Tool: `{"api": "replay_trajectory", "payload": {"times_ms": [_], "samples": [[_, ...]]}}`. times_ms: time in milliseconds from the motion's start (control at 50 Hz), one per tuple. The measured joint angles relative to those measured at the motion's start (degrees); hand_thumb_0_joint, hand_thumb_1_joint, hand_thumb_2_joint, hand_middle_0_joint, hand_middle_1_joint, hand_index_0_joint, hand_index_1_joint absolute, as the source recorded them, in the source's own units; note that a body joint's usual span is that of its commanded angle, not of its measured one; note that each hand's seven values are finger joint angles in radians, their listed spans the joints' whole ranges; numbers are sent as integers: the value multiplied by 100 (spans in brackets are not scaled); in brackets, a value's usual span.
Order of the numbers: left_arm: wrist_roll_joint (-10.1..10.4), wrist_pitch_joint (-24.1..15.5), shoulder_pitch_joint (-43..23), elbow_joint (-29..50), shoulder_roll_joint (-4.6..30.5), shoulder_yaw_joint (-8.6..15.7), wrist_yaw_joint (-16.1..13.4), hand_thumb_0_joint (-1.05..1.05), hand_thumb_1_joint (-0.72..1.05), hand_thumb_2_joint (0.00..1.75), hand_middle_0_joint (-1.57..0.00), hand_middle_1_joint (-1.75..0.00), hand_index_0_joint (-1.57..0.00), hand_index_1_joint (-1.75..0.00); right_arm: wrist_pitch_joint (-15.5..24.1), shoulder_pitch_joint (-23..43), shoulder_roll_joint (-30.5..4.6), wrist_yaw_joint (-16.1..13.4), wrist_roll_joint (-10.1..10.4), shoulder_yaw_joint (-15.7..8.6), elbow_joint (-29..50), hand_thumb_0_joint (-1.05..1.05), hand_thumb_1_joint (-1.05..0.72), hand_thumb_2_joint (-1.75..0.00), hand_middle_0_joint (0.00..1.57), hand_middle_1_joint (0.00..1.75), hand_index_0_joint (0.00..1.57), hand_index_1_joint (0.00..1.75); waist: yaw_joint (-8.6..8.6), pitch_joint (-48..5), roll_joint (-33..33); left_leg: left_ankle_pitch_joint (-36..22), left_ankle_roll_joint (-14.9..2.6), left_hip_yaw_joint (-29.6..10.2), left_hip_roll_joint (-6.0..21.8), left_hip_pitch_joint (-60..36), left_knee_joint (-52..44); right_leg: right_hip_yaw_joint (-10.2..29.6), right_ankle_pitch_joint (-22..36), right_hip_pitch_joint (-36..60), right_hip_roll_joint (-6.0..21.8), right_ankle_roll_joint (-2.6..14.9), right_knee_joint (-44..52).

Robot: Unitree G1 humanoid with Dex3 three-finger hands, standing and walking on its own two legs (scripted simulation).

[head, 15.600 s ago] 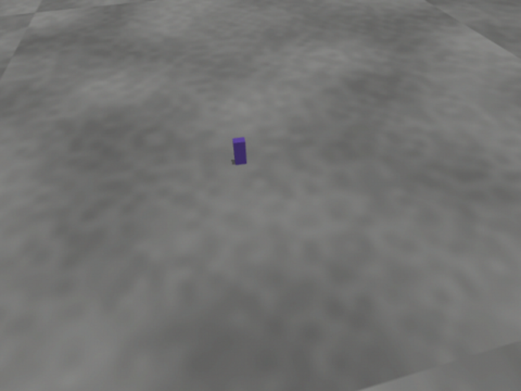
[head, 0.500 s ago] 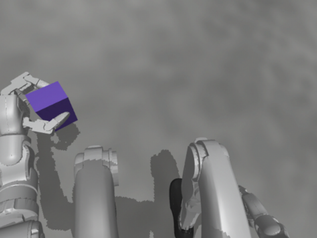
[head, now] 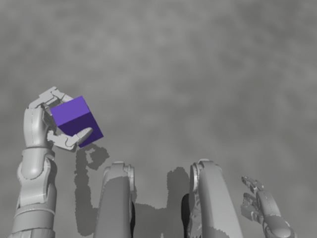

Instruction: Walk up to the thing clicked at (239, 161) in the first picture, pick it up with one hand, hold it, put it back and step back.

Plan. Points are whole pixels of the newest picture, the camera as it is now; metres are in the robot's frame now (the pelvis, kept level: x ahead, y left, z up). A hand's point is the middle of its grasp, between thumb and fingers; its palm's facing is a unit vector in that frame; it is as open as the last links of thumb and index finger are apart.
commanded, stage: hold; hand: left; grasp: from the side
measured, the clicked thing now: (81, 125) +0.37 +0.20 -0.02
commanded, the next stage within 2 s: crouch in 1.96 s
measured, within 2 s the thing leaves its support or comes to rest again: neither
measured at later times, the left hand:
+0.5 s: hand (27, 74) +0.37 +0.20 +0.19, palm faces +0.14 -0.99 -0.06, open 8.7 cm
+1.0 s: hand out of the picture +0.39 +0.19 +0.27, palm faces +0.15 -0.99 -0.03, open 8.6 cm
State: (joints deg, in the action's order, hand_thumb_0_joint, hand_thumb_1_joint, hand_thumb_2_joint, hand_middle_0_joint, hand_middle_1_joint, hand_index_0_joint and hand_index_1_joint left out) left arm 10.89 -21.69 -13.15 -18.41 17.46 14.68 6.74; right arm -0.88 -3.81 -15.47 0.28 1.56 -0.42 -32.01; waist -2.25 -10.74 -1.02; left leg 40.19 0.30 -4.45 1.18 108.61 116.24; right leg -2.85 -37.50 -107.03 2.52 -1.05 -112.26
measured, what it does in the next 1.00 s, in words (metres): rises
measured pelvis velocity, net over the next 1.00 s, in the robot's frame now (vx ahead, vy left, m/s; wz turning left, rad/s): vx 0.06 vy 0.00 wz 0.04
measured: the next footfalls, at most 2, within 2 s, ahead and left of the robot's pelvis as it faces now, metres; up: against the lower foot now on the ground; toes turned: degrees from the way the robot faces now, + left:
none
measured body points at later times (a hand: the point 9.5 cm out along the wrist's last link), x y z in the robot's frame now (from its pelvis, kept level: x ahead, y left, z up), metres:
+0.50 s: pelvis +0.03 +0.00 +0.16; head +0.14 +0.03 +0.59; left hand +0.36 +0.26 +0.20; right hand +0.20 -0.25 +0.06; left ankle +0.07 +0.12 -0.42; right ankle +0.09 -0.13 -0.42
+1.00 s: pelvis +0.06 +0.00 +0.23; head +0.14 +0.01 +0.67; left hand +0.38 +0.24 +0.28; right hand +0.21 -0.24 +0.13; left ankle +0.07 +0.12 -0.42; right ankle +0.09 -0.13 -0.42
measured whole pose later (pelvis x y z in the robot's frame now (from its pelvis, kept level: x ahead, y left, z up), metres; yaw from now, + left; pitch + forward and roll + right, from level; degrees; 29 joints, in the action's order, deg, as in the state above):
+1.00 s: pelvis +0.06 +0.00 +0.23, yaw +2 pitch +15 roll -2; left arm 9.3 -17.8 -5.3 -17.7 12.0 8.7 2.3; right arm 2.9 -12.9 -12.4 -2.2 0.9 -0.2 -35.3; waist -1.6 -6.1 -1.1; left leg 30.5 0.6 -1.7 2.2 50.3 65.8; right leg -2.9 -28.1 -49.5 1.6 -1.0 -62.7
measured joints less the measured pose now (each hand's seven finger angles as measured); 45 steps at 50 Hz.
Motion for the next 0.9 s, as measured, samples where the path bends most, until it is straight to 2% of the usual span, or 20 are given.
{"api": "replay_trajectory", "payload": {"times_ms": [100, 280, 520, 600, 740, 900], "samples": [[-60, 270, 323, 447, -94, -167, -262, -2, -41, 112, -93, -123, -94, -119, 54, -88, 73, -85, 76, -8, 42, 1, -93, -89, 20, 30, 20, 30, 9, -19, -30, -78, -9, 48, 12, -726, -660, 2, 68, 721, 1, -9, 646], [-91, 546, 756, 848, -181, -397, -503, -2, -42, 114, -94, -124, -94, -120, 167, -342, 167, -202, 117, -19, -9, 1, -93, -89, 20, 30, 20, 30, 22, -18, -72, -256, -15, 115, 35, -2138, -1881, -6, 234, 2121, -11, -15, 1844], [-145, 533, 844, 487, -284, -513, -456, -2, -43, 114, -94, -125, -94, -121, 350, -663, 168, -236, 82, -48, -142, 1, -93, -90, 20, 30, 20, 30, -3, 113, -17, -526, -4, 174, 77, -3754, -3223, -20, 514, 3727, -54, -10, 3187], [-168, 480, 855, 398, -301, -557, -405, -2, -43, 114, -94, -124, -95, -121, 374, -723, 167, -232, 67, -49, -174, 1, -93, -90, 20, 30, 20, 30, 6, 188, -10, -613, -3, 197, 82, -4163, -3578, -14, 599, 4130, -61, -11, 3534], [-93, 428, 881, 318, -404, -544, -413, -2, -43, 114, -95, -123, -95, -120, 409, -810, 233, -231, 25, -5, -251, 1, -94, -90, 20, 30, 20, 30, 38, 288, -8, -751, 9, 231, 88, -4808, -4151, -6, 728, 4758, -71, -3, 4084], [-139, 412, 827, 190, -473, -599, -419, -2, -44, 114, -96, -123, -96, -119, 403, -858, 300, -241, -35, 24, -300, 1, -94, -90, 20, 30, 20, 30, 54, 419, -22, -895, 20, 256, 97, -5448, -4729, -7, 863, 5386, -86, 5, 4644]]}}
